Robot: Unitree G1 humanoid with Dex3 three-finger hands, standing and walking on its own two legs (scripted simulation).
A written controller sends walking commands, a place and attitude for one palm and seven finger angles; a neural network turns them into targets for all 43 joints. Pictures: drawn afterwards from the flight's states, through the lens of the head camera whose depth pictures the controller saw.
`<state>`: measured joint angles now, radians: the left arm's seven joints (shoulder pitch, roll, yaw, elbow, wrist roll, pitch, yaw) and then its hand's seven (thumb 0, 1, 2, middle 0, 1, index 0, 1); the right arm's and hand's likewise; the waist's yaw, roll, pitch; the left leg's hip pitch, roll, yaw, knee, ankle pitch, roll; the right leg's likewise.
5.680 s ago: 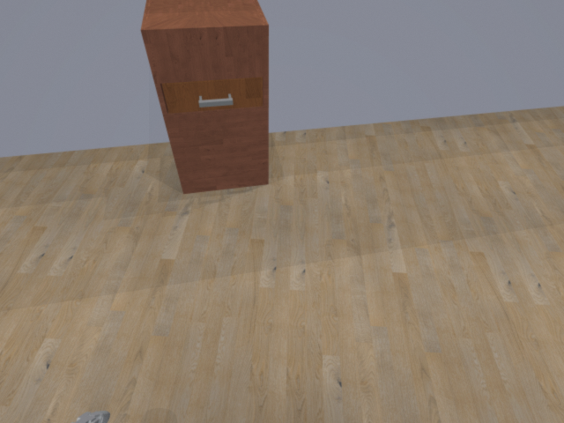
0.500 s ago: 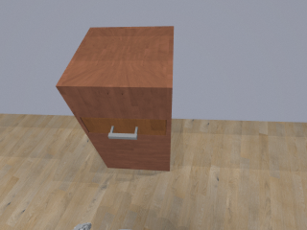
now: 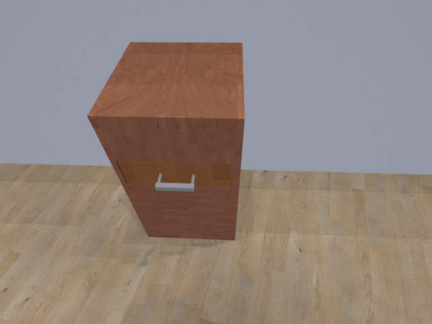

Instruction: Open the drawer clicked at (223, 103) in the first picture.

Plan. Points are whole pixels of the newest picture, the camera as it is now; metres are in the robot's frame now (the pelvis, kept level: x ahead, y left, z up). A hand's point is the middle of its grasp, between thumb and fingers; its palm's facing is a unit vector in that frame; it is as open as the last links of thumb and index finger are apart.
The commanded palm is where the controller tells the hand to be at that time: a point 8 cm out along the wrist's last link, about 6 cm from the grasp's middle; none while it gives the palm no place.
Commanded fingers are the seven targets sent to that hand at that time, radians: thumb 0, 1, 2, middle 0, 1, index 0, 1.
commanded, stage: come to a stop and stand still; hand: left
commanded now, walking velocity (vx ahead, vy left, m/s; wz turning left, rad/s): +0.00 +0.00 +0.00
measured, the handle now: (176, 182) +0.58 +0.18 -0.25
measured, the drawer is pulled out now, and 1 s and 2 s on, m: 0.00 0.00 0.00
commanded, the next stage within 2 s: look again from close up in 0.30 s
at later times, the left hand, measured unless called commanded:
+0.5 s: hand out of the picture -0.02 +0.16 -0.18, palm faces +0.02 -0.98 -0.19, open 7.3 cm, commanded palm none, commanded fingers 0.00 0.90 0.90 -0.20 -0.30 -0.20 -0.30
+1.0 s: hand out of the picture -0.06 +0.20 -0.18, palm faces +0.05 -0.98 -0.17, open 7.3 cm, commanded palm none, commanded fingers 0.00 0.90 0.90 -0.20 -0.30 -0.20 -0.30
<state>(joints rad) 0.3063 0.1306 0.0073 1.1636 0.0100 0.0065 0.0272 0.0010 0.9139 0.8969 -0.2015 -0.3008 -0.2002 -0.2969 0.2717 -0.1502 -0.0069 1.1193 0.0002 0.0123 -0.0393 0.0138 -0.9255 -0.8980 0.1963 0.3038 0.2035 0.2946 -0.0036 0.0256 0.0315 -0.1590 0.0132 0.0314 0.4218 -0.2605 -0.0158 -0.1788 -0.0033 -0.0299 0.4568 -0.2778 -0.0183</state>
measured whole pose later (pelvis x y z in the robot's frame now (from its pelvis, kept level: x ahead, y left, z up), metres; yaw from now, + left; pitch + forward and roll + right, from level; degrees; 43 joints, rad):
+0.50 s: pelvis -0.02 -0.01 +0.00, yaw +1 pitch -1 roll -1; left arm 0.30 0.13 0.00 1.12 0.02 -0.04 0.05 0.00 0.92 0.90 -0.20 -0.30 -0.20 -0.30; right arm 0.31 -0.14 0.00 1.09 -0.01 0.01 -0.02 0.01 -0.91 -0.90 0.19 0.30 0.20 0.29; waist -0.02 0.02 0.03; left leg -0.23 0.05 0.01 0.53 -0.30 0.00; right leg -0.20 0.04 -0.06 0.46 -0.25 -0.04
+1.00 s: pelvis -0.03 +0.03 +0.00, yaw +1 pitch -1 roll +0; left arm 0.35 0.17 0.00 1.08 0.02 0.00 0.03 0.00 0.91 0.90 -0.20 -0.30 -0.20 -0.30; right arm 0.33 -0.14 0.02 1.06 -0.01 0.00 -0.02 0.01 -0.92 -0.90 0.20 0.30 0.20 0.29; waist 0.00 -0.02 0.00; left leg -0.22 -0.03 0.03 0.49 -0.25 0.05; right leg -0.21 -0.04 -0.04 0.47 -0.24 0.03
